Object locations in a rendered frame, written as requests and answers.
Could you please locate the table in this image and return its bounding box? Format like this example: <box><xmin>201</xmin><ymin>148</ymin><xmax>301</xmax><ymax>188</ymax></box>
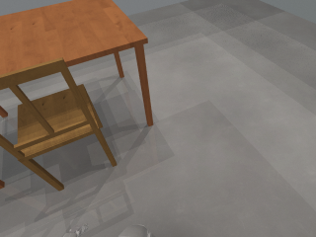
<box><xmin>0</xmin><ymin>0</ymin><xmax>153</xmax><ymax>189</ymax></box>

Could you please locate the robot left thigh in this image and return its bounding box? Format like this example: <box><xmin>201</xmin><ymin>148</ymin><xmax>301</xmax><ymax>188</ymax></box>
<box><xmin>119</xmin><ymin>225</ymin><xmax>152</xmax><ymax>237</ymax></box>

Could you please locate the left robot hand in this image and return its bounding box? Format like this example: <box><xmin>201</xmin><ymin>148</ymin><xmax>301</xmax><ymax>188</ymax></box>
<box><xmin>63</xmin><ymin>223</ymin><xmax>89</xmax><ymax>237</ymax></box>

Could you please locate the chair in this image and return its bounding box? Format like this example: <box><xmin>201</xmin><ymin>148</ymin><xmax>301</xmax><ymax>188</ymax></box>
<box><xmin>0</xmin><ymin>57</ymin><xmax>117</xmax><ymax>191</ymax></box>

